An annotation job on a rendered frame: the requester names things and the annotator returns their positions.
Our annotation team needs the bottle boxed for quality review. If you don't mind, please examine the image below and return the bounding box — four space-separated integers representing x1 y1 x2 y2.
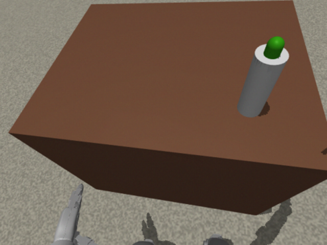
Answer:
237 36 289 117

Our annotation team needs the left robot hand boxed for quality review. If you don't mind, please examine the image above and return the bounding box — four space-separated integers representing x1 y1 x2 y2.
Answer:
53 184 98 245

